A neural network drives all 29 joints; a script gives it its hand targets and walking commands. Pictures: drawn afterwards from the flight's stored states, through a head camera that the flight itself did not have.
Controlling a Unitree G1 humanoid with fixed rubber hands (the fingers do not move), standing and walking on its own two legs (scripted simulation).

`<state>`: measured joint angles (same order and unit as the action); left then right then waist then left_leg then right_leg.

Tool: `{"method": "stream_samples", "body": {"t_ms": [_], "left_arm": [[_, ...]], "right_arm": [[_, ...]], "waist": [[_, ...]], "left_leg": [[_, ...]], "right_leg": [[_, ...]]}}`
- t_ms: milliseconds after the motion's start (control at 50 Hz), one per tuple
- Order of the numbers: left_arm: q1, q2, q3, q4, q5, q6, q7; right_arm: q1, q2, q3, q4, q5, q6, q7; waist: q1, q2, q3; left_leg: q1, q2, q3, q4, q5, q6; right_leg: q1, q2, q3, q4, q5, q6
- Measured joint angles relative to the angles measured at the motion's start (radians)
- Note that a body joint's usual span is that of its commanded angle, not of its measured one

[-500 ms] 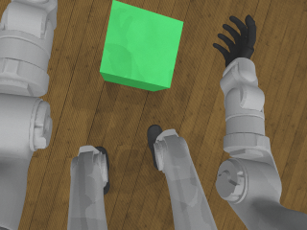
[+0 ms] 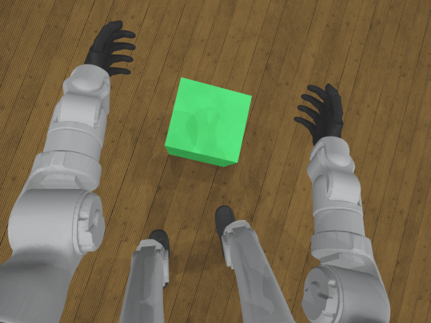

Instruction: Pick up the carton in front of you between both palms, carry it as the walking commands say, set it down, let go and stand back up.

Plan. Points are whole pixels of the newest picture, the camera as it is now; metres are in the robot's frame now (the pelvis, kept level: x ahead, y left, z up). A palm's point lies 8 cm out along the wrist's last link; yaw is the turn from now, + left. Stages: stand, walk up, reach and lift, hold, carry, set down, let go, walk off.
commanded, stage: let go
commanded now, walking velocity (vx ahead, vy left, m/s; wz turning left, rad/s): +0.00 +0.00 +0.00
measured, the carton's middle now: (205, 128) +0.51 -0.10 -0.53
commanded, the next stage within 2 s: stand in 1.30 s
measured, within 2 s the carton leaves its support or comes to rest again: neither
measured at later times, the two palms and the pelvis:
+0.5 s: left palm (40, 188) +0.36 +0.16 +0.00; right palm (408, 228) +0.25 -0.26 +0.03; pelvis +0.07 -0.03 +0.10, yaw +0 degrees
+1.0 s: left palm out of the picture +0.26 +0.24 +0.06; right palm (396, 238) +0.25 -0.23 +0.06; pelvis +0.10 +0.01 +0.12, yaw -2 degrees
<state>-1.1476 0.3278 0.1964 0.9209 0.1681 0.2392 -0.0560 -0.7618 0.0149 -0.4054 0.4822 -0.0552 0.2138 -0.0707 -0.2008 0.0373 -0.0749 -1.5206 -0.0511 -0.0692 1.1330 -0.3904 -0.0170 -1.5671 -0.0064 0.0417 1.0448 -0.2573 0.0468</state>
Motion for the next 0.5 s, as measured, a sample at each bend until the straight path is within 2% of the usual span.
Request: {"method": "stream_samples", "body": {"t_ms": [140, 220, 340, 500], "left_arm": [[0.372, -0.149, 0.038, -0.208, 0.012, -0.044, 0.115], [0.542, -0.19, 0.034, -0.275, -0.009, -0.07, 0.153], [0.738, -0.193, -0.001, -0.302, -0.05, -0.129, 0.154], [0.973, -0.164, -0.049, -0.328, -0.095, -0.202, 0.125]], "right_arm": [[0.273, -0.054, 0.118, -0.023, -0.02, -0.045, 0.113], [0.399, -0.11, 0.192, -0.01, -0.005, -0.074, 0.157], [0.581, -0.17, 0.295, -0.025, 0.031, -0.121, 0.186], [0.839, -0.207, 0.389, -0.122, 0.082, -0.162, 0.162]], "waist": [[0.027, -0.03, -0.021], [0.038, -0.046, -0.015], [0.058, -0.059, 0.014], [0.06, -0.072, 0.078]], "left_leg": [[0.237, -0.003, -0.018, -0.171, 0.04, -0.013], [0.393, 0.0, -0.029, -0.253, 0.053, -0.02], [0.615, 0.019, -0.03, -0.345, 0.05, -0.024], [0.909, 0.044, -0.017, -0.462, 0.037, -0.021]], "right_leg": [[0.228, -0.009, -0.012, -0.138, 0.017, -0.02], [0.378, -0.011, -0.022, -0.201, 0.017, -0.031], [0.591, 0.002, -0.024, -0.277, 0.009, -0.041], [0.872, 0.023, -0.011, -0.38, -0.005, -0.045]]}}
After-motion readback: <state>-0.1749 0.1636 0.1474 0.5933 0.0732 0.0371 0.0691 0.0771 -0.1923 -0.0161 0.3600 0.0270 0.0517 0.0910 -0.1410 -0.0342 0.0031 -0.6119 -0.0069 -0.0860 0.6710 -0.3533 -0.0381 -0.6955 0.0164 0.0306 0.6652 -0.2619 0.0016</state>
